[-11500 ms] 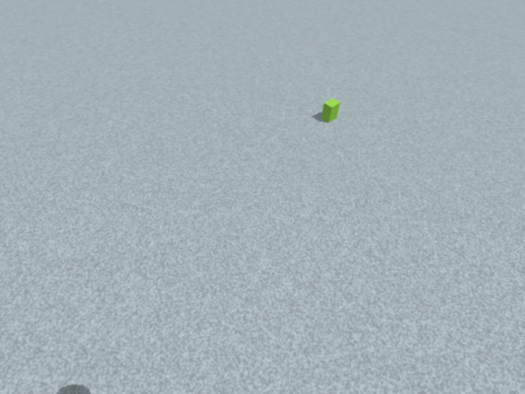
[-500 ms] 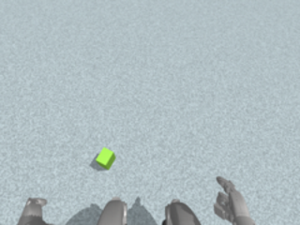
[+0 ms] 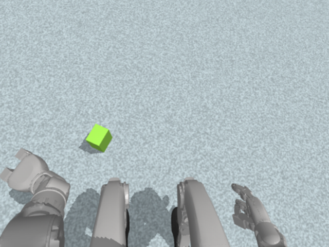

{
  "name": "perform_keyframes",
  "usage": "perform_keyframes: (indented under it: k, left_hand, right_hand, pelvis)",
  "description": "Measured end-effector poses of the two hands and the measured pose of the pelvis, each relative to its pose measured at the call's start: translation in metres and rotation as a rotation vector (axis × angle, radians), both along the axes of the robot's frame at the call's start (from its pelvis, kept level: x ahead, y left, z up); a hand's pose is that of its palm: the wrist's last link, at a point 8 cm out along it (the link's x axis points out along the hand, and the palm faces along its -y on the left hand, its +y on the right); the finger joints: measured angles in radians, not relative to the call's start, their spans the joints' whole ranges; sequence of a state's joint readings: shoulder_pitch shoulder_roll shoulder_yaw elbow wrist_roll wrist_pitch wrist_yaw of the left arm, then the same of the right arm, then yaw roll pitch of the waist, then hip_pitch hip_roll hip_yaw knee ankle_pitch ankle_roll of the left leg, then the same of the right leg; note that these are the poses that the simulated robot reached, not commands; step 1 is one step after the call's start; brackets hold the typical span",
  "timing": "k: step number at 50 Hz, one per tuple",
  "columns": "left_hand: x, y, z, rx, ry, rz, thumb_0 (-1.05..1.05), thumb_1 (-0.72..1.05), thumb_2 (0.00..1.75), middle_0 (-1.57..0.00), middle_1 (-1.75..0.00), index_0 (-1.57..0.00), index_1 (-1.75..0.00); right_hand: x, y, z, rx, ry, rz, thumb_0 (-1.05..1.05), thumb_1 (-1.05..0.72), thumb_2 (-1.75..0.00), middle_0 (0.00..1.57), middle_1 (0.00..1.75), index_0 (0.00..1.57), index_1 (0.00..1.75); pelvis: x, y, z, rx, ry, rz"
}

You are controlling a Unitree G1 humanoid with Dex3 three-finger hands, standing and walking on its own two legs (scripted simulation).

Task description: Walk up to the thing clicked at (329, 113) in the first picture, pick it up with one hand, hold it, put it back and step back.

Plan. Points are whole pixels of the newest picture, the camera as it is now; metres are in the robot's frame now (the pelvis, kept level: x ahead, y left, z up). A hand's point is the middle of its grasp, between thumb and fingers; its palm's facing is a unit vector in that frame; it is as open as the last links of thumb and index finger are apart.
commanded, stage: rise first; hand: left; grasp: from above
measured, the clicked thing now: (99, 138) +0.51 +0.24 -0.48
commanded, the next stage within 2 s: none
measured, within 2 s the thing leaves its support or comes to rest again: neither
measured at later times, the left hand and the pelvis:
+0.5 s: hand (72, 149) +0.40 +0.29 -0.27, palm faces -0.07 -0.47 -0.88, open 13.6 cm; pelvis -0.04 +0.01 -0.15, yaw -4 degrees
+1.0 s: hand (82, 141) +0.45 +0.28 -0.34, palm faces -0.08 -0.43 -0.90, open 13.8 cm; pelvis -0.03 +0.00 -0.20, yaw -6 degrees
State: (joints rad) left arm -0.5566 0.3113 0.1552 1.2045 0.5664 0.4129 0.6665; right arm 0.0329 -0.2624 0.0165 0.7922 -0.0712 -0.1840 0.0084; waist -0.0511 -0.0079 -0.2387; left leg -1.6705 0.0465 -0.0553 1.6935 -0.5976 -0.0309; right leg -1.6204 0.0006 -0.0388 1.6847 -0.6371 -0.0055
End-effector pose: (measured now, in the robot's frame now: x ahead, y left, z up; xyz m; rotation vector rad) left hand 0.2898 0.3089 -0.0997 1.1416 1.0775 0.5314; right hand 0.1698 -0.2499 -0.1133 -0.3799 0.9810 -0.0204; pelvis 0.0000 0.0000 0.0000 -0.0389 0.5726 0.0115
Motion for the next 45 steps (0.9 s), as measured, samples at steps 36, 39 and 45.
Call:
perform_keyframes:
  k: [36,39,45]
  left_hand:
    - [0.131,-0.019,-0.158,-0.009,-0.011,0.072,-0.01,-0.44,0.94,-0.09,-1.09,-0.13,-1.06]
    - [0.138,-0.021,-0.168,-0.022,-0.034,0.089,-0.01,-0.43,0.93,-0.09,-1.1,-0.13,-1.06]
    - [0.149,-0.025,-0.181,-0.058,-0.053,0.119,-0.01,-0.45,0.93,-0.09,-1.1,-0.12,-1.07]
  right_hand:
    - [-0.213,-0.012,-0.172,0.137,0.466,-0.149,0.01,-0.91,-0.9,0.2,0.3,0.2,0.3]
    - [-0.215,-0.015,-0.179,0.144,0.483,-0.143,0.0,-0.91,-0.9,0.2,0.3,0.2,0.3]
    - [-0.214,-0.017,-0.188,0.155,0.502,-0.14,0.0,-0.91,-0.91,0.2,0.3,0.2,0.3]
  pelvis:
    - [-0.033,0.006,-0.178,-0.026,0.051,-0.059]
    - [-0.032,0.004,-0.185,-0.026,0.048,-0.063]
    - [-0.03,0.003,-0.194,-0.033,0.046,-0.073]
